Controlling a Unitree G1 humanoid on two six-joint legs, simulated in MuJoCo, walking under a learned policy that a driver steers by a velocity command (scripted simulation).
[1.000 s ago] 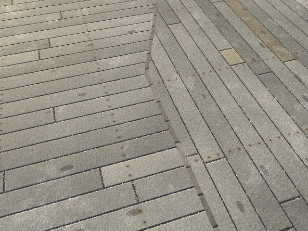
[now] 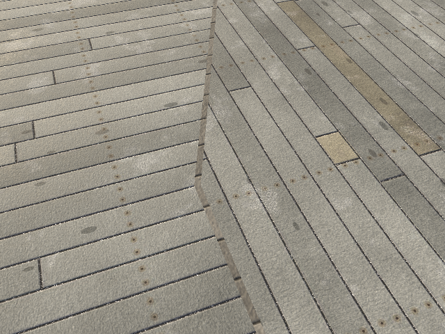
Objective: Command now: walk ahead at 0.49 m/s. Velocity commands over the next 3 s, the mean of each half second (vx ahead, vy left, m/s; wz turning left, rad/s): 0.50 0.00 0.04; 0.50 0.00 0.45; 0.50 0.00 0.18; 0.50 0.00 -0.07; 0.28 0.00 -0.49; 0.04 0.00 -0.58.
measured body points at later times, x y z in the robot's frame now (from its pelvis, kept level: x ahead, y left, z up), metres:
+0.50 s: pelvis +0.29 -0.08 +0.00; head +0.31 -0.08 +0.45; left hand +0.33 +0.19 -0.13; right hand +0.39 -0.34 -0.14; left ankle +0.31 +0.09 -0.66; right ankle +0.30 -0.15 -0.75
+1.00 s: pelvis +0.56 +0.02 -0.01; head +0.59 +0.04 +0.44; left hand +0.58 +0.31 -0.14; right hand +0.74 -0.21 -0.13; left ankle +0.59 +0.09 -0.75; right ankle +0.52 -0.15 -0.64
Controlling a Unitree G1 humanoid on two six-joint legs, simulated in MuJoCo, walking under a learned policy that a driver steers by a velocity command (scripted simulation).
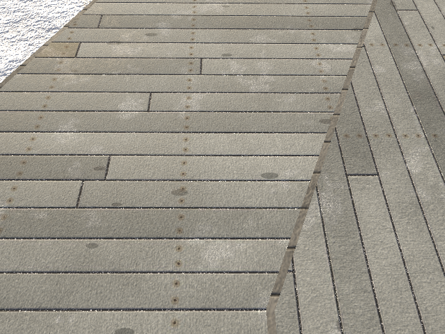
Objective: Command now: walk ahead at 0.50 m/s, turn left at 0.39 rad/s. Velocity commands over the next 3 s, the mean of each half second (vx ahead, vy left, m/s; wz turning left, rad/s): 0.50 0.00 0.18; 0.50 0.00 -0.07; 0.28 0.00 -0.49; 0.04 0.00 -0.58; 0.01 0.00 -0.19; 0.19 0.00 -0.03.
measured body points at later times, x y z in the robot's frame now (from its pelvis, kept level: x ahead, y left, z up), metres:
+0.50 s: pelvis +0.29 -0.06 +0.00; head +0.32 -0.07 +0.45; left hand +0.42 +0.21 -0.10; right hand +0.35 -0.33 -0.14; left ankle +0.15 +0.06 -0.64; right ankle +0.36 -0.15 -0.73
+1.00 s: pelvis +0.55 +0.01 -0.01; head +0.58 +0.02 +0.44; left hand +0.54 +0.28 -0.15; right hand +0.75 -0.24 -0.09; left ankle +0.63 +0.12 -0.73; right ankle +0.41 -0.14 -0.66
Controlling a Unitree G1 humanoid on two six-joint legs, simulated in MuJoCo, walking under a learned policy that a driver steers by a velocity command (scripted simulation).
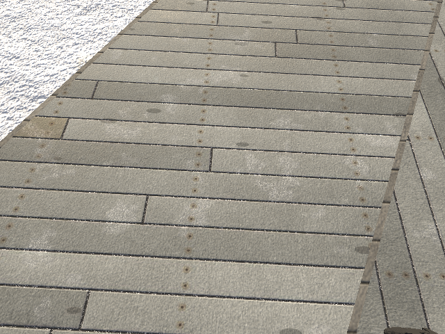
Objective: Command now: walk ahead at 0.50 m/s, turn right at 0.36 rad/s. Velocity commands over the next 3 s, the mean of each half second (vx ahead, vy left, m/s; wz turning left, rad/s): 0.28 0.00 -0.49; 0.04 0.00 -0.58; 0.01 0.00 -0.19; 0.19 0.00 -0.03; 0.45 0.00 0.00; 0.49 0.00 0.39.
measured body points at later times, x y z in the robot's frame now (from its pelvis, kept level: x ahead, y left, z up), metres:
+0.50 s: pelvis +0.19 -0.04 -0.01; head +0.24 -0.06 +0.44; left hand +0.42 +0.19 -0.09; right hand +0.25 -0.34 -0.13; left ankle +0.12 +0.12 -0.63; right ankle +0.27 -0.13 -0.73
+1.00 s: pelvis +0.25 +0.00 +0.01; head +0.29 +0.00 +0.46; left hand +0.55 +0.15 -0.09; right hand +0.20 -0.31 -0.08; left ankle +0.33 +0.09 -0.73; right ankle +0.19 -0.11 -0.65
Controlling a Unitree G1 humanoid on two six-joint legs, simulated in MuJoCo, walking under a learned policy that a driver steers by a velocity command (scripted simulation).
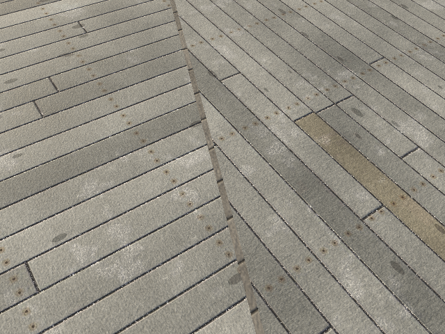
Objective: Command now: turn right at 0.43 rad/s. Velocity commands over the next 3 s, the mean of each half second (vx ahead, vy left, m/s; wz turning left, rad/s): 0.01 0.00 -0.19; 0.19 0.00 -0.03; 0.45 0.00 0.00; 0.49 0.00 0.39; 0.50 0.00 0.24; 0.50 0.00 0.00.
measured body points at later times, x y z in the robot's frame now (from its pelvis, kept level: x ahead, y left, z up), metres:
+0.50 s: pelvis +0.00 -0.04 +0.00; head +0.00 -0.05 +0.45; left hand +0.19 +0.18 -0.09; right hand +0.08 -0.32 -0.13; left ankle +0.01 +0.12 -0.74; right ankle -0.02 -0.15 -0.74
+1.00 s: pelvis +0.08 +0.00 +0.00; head +0.09 +0.03 +0.45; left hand +0.22 +0.26 -0.12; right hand +0.07 -0.27 -0.12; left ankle +0.03 +0.09 -0.74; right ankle +0.05 -0.15 -0.66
